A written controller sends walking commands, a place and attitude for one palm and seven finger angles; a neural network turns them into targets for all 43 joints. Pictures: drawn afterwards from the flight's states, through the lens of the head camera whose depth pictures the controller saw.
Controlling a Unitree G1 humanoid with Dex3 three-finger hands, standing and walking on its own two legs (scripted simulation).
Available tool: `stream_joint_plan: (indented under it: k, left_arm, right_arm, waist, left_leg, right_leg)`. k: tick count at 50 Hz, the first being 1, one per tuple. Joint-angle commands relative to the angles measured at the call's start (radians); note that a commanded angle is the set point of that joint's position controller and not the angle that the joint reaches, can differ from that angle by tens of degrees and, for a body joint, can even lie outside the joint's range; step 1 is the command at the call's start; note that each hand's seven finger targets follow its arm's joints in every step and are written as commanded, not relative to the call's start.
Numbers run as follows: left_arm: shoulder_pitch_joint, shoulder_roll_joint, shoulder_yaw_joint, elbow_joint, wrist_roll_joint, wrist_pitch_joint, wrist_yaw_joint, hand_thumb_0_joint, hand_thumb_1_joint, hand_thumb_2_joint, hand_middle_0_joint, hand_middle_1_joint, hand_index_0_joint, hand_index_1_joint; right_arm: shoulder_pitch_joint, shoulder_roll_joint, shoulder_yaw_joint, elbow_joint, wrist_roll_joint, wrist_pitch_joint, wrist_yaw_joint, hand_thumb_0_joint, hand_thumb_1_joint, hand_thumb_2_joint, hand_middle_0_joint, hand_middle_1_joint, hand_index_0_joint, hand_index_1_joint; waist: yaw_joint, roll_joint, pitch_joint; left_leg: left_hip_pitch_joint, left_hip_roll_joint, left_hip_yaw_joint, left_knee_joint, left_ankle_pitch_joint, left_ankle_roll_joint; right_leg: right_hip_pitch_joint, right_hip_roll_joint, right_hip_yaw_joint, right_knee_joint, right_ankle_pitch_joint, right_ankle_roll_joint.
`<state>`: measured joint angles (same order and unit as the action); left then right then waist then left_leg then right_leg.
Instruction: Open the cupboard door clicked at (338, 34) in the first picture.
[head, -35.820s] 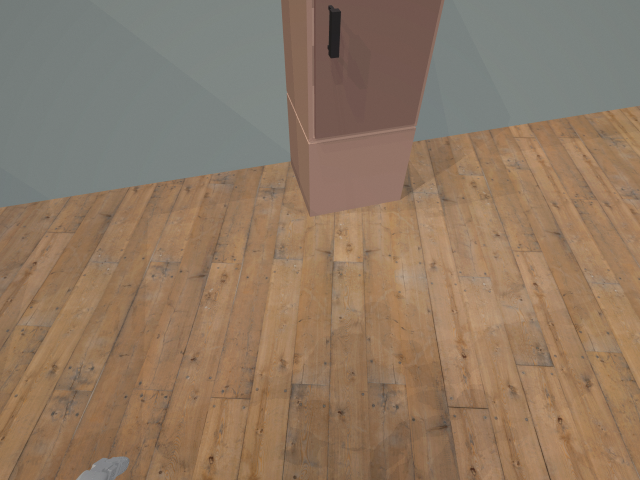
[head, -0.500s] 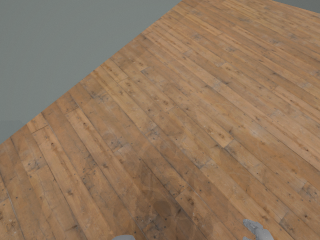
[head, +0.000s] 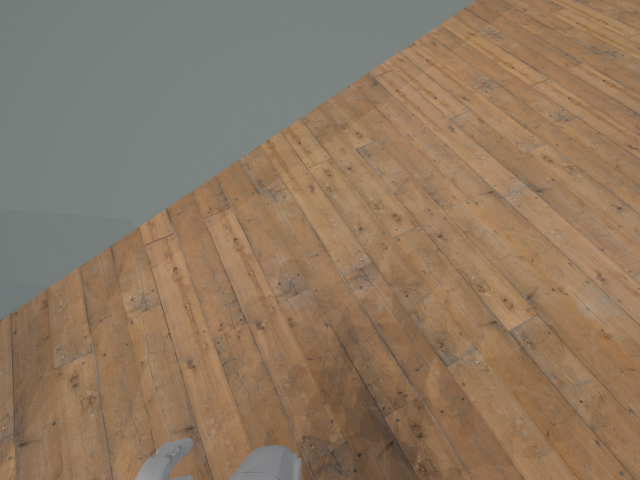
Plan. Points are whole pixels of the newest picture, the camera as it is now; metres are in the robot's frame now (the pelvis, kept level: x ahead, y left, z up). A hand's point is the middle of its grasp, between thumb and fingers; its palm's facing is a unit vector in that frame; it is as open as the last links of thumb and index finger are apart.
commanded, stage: turn to face it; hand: left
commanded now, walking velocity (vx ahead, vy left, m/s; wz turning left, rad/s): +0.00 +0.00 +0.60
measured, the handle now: out of the picture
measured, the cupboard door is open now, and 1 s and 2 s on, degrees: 42 42 42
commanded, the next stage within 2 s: none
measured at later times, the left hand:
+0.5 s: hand out of the picture +0.02 +0.26 -0.17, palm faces +0.33 -0.91 -0.26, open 7.4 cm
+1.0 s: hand out of the picture +0.01 +0.18 -0.15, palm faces +0.59 -0.77 -0.25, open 7.3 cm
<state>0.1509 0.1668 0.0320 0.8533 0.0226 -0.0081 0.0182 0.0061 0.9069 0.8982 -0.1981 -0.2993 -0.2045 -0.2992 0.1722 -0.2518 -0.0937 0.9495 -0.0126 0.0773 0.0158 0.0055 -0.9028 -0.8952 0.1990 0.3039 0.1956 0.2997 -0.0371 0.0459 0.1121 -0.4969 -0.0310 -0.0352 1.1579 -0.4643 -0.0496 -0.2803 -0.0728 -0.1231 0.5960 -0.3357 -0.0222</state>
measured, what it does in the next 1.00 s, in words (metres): steps on the spot, turning left: left foot, then right foot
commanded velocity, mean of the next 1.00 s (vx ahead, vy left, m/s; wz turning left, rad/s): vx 0.00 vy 0.00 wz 0.60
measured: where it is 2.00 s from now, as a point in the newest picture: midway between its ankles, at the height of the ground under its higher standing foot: outside the picture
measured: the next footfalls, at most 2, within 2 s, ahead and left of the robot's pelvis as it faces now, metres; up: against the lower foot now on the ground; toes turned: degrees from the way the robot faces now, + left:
left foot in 0.30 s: +0.03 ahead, +0.13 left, +0.00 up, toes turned +18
right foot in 0.72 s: +0.13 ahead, -0.10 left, +0.00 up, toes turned +22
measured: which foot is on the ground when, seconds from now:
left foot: up 0.00-0.28, down 0.30-0.72, up 0.74-1.00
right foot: down 0.00-0.30, up 0.32-0.70, down 0.72-1.00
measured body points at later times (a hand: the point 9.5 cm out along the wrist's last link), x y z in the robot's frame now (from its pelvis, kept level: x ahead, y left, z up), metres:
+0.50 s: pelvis +0.02 +0.02 +0.00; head +0.07 +0.06 +0.45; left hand +0.01 +0.30 -0.15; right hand +0.20 -0.19 -0.13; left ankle -0.01 +0.12 -0.73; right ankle +0.03 -0.13 -0.66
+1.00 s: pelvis +0.06 -0.02 +0.01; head +0.11 +0.00 +0.45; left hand -0.02 +0.22 -0.13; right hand +0.27 -0.18 -0.15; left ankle -0.04 +0.09 -0.67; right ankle +0.09 -0.11 -0.73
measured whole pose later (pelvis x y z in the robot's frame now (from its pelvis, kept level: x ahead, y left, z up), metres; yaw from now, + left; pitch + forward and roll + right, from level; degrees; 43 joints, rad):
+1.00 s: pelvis +0.06 -0.02 +0.01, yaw +37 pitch +0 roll +2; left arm 0.21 0.17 0.04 0.88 0.03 0.00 0.02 0.01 0.91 0.90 -0.20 -0.30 -0.21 -0.30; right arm 0.14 -0.24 -0.08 0.96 -0.01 0.08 0.03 0.01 -0.91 -0.90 0.20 0.30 0.19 0.30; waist -0.02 -0.01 0.11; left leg -0.44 0.02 0.04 0.95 -0.44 -0.07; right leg -0.19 -0.13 -0.24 0.52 -0.33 -0.01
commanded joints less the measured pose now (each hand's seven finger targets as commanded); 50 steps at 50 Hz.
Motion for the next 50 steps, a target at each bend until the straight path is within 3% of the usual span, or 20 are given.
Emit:
stream_joint_plan:
  k: [1, 5, 9, 11, 13, 14, 15, 16, 19, 22, 28, 33, 34, 35, 36, 38, 40, 42, 45, 50]
  left_arm:
    - [0.05, 0.174, 0.048, -0.052, 0.0, -0.015, 0.024, 0.0, 0.9, 0.9, -0.2, -0.3, -0.2, -0.3]
    - [0.124, 0.209, 0.062, -0.019, 0.002, -0.014, 0.022, 0.0, 0.9, 0.9, -0.2, -0.3, -0.2, -0.3]
    - [0.145, 0.233, 0.076, -0.001, 0.009, -0.007, 0.019, 0.0, 0.9, 0.9, -0.2, -0.3, -0.2, -0.3]
    - [0.134, 0.251, 0.083, -0.001, 0.007, -0.003, 0.015, 0.0, 0.9, 0.9, -0.2, -0.3, -0.2, -0.3]
    - [0.109, 0.255, 0.085, -0.005, -0.002, 0.0, 0.006, 0.0, 0.9, 0.9, -0.2, -0.3, -0.2, -0.3]
    - [0.103, 0.224, 0.08, -0.021, -0.007, 0.004, 0.001, 0.0, 0.9, 0.9, -0.2, -0.3, -0.2, -0.3]
    - [0.054, 0.147, 0.058, -0.075, -0.016, 0.008, -0.008, 0.0, 0.9, 0.9, -0.2, -0.3, -0.2, -0.3]
    - [-0.018, 0.164, 0.053, -0.103, 0.0, 0.026, 0.005, 0.0, 0.9, 0.9, -0.2, -0.3, -0.2, -0.3]
    - [-0.025, 0.157, 0.061, -0.05, -0.002, 0.031, -0.002, 0.0, 0.9, 0.9, -0.2, -0.3, -0.2, -0.3]
    - [0.045, 0.153, 0.06, -0.017, -0.002, 0.036, -0.007, 0.0, 0.9, 0.9, -0.2, -0.3, -0.2, -0.3]
    - [-0.005, 0.138, 0.051, -0.05, -0.007, 0.033, -0.004, 0.0, 0.9, 0.9, -0.2, -0.3, -0.2, -0.3]
    - [0.088, 0.144, 0.054, -0.038, -0.014, 0.014, 0.0, 0.0, 0.9, 0.9, -0.2, -0.3, -0.2, -0.3]
    - [0.134, 0.173, 0.062, -0.03, -0.01, 0.002, 0.004, 0.0, 0.9, 0.9, -0.2, -0.3, -0.2, -0.3]
    - [0.166, 0.249, 0.079, -0.023, 0.005, -0.008, 0.014, 0.0, 0.9, 0.9, -0.2, -0.3, -0.2, -0.3]
    - [0.166, 0.307, 0.083, -0.027, 0.011, -0.006, 0.016, 0.0, 0.9, 0.9, -0.2, -0.3, -0.2, -0.3]
    - [0.087, 0.235, 0.064, -0.036, -0.001, -0.008, 0.022, 0.0, 0.9, 0.9, -0.2, -0.3, -0.2, -0.3]
    - [0.007, 0.178, 0.05, -0.057, -0.002, -0.006, 0.022, 0.0, 0.9, 0.9, -0.2, -0.3, -0.2, -0.3]
    - [0.033, 0.173, 0.049, -0.051, -0.001, -0.013, 0.022, 0.0, 0.9, 0.9, -0.2, -0.3, -0.2, -0.3]
    - [0.108, 0.201, 0.059, -0.025, 0.001, -0.013, 0.021, 0.0, 0.9, 0.9, -0.2, -0.3, -0.2, -0.3]
    - [0.152, 0.238, 0.077, -0.003, 0.01, -0.004, 0.017, 0.0, 0.9, 0.9, -0.2, -0.3, -0.2, -0.3]
  right_arm:
    - [-0.024, -0.045, -0.002, -0.071, -0.003, -0.019, 0.013, 0.0, -0.9, -0.9, 0.2, 0.3, 0.2, 0.3]
    - [-0.086, -0.021, 0.011, -0.08, 0.0, -0.022, 0.016, 0.0, -0.9, -0.9, 0.2, 0.3, 0.2, 0.3]
    - [-0.107, -0.012, 0.019, -0.098, 0.004, -0.033, 0.017, 0.0, -0.9, -0.9, 0.2, 0.3, 0.2, 0.3]
    - [-0.081, -0.024, 0.016, -0.1, 0.004, -0.038, 0.015, 0.0, -0.9, -0.9, 0.2, 0.3, 0.2, 0.3]
    - [0.0, -0.059, 0.007, -0.087, -0.002, -0.045, 0.013, 0.0, -0.9, -0.9, 0.2, 0.3, 0.2, 0.3]
    - [0.064, -0.128, -0.011, -0.076, -0.009, -0.051, 0.012, 0.0, -0.9, -0.9, 0.2, 0.3, 0.2, 0.3]
    - [0.141, -0.255, -0.042, -0.072, -0.016, -0.056, 0.003, 0.0, -0.9, -0.9, 0.2, 0.3, 0.2, 0.3]
    - [0.187, -0.262, -0.037, -0.046, -0.009, -0.05, -0.008, 0.0, -0.9, -0.9, 0.2, 0.3, 0.2, 0.3]
    - [0.037, -0.184, -0.015, -0.091, -0.013, -0.06, -0.032, 0.0, -0.9, -0.9, 0.2, 0.3, 0.2, 0.3]
    - [-0.001, -0.168, -0.004, -0.1, -0.01, -0.071, -0.032, 0.0, -0.9, -0.9, 0.2, 0.3, 0.2, 0.3]
    - [0.027, -0.177, -0.015, -0.089, -0.014, -0.063, -0.026, 0.0, -0.9, -0.9, 0.2, 0.3, 0.2, 0.3]
    - [-0.036, -0.17, -0.024, -0.107, -0.008, -0.052, -0.025, 0.0, -0.9, -0.9, 0.2, 0.3, 0.2, 0.3]
    - [-0.041, -0.151, -0.023, -0.113, -0.001, -0.053, -0.022, 0.0, -0.9, -0.9, 0.2, 0.3, 0.2, 0.3]
    - [-0.017, -0.09, -0.017, -0.124, 0.008, -0.055, -0.016, 0.0, -0.9, -0.9, 0.2, 0.3, 0.2, 0.3]
    - [-0.029, -0.069, -0.014, -0.143, 0.006, -0.056, -0.011, 0.0, -0.9, -0.9, 0.2, 0.3, 0.2, 0.3]
    - [-0.028, -0.09, -0.024, -0.103, -0.005, -0.032, -0.008, 0.0, -0.9, -0.9, 0.2, 0.3, 0.2, 0.3]
    - [-0.016, -0.06, -0.013, -0.078, -0.006, -0.021, 0.007, 0.0, -0.9, -0.9, 0.2, 0.3, 0.2, 0.3]
    - [-0.028, -0.051, -0.005, -0.074, -0.004, -0.019, 0.013, 0.0, -0.9, -0.9, 0.2, 0.3, 0.2, 0.3]
    - [-0.08, -0.033, 0.005, -0.079, -0.002, -0.019, 0.015, 0.0, -0.9, -0.9, 0.2, 0.3, 0.2, 0.3]
    - [-0.125, -0.016, 0.016, -0.102, 0.003, -0.031, 0.018, 0.0, -0.9, -0.9, 0.2, 0.3, 0.2, 0.3]
  waist:
    - [0.026, -0.236, -0.142]
    - [0.064, -0.199, -0.145]
    - [0.083, -0.264, -0.148]
    - [0.065, -0.259, -0.148]
    - [0.008, -0.2, -0.182]
    - [-0.03, -0.039, -0.237]
    - [-0.076, 0.285, -0.239]
    - [-0.087, 0.164, -0.245]
    - [-0.014, 0.108, -0.155]
    - [0.029, 0.063, -0.16]
    - [0.01, 0.08, -0.165]
    - [0.058, 0.108, -0.179]
    - [0.082, 0.037, -0.19]
    - [0.092, -0.181, -0.222]
    - [0.102, -0.337, -0.198]
    - [0.055, -0.277, -0.129]
    - [0.013, -0.221, -0.094]
    - [0.022, -0.25, -0.104]
    - [0.056, -0.197, -0.125]
    - [0.085, -0.264, -0.132]
  left_leg:
    - [-0.076, 0.064, 0.026, 0.051, 0.064, -0.022]
    - [-0.045, 0.061, 0.088, -0.168, 0.019, -0.024]
    - [0.035, 0.051, 0.137, -0.363, -0.004, -0.001]
    - [0.111, 0.041, 0.162, -0.461, 0.044, 0.012]
    - [0.286, 0.027, 0.169, -0.646, 0.195, 0.034]
    - [0.472, 0.137, 0.025, -0.724, 0.416, 0.084]
    - [0.574, 0.436, -0.383, -0.766, 0.865, 0.258]
    - [0.522, 0.486, -0.389, -0.773, 0.828, 0.315]
    - [0.372, 0.331, -0.243, -0.794, 0.658, 0.244]
    - [0.372, 0.268, -0.156, -0.792, 0.696, 0.215]
    - [0.358, 0.245, -0.209, -0.77, 0.665, 0.22]
    - [0.229, 0.191, -0.259, -0.679, 0.621, 0.175]
    - [0.152, 0.148, -0.238, -0.617, 0.512, 0.133]
    - [-0.031, 0.035, -0.124, -0.436, 0.221, 0.063]
    - [-0.107, -0.059, 0.007, -0.17, -0.179, 0.014]
    - [-0.102, 0.018, -0.052, 0.108, -0.082, 0.011]
    - [-0.092, 0.055, -0.016, 0.134, 0.042, -0.006]
    - [-0.082, 0.059, 0.018, 0.054, 0.059, -0.019]
    - [-0.061, 0.057, 0.065, -0.105, 0.027, -0.024]
    - [0.032, 0.044, 0.133, -0.347, -0.007, -0.003]
  right_leg:
    - [0.172, -0.251, 0.096, -0.228, 0.548, -0.067]
    - [0.262, -0.283, 0.04, -0.196, 0.642, -0.082]
    - [0.277, -0.308, 0.011, -0.14, 0.7, -0.085]
    - [0.234, -0.322, -0.009, -0.1, 0.677, -0.07]
    - [0.145, -0.294, -0.075, 0.038, 0.607, -0.013]
    - [-0.016, -0.232, -0.105, 0.227, 0.408, 0.04]
    - [-0.309, -0.072, -0.092, 0.469, -0.322, 0.114]
    - [-0.336, -0.067, 0.059, 0.555, -0.365, 0.096]
    - [-0.333, -0.062, 0.126, 0.607, -0.146, 0.103]
    - [-0.291, -0.04, 0.117, 0.54, -0.068, 0.115]
    - [-0.205, 0.01, 0.098, 0.31, -0.092, 0.115]
    - [0.055, 0.067, 0.063, -0.036, 0.045, 0.093]
    - [0.182, 0.031, 0.091, -0.178, 0.151, 0.084]
    - [0.351, -0.195, 0.3, -0.275, 0.237, 0.016]
    - [0.297, -0.433, 0.478, -0.298, 0.38, -0.118]
    - [0.145, -0.362, 0.402, -0.296, 0.337, -0.137]
    - [0.105, -0.269, 0.18, -0.266, 0.394, -0.089]
    - [0.149, -0.252, 0.105, -0.249, 0.502, -0.074]
    - [0.24, -0.274, 0.059, -0.217, 0.598, -0.08]
    - [0.259, -0.307, 0.015, -0.158, 0.666, -0.087]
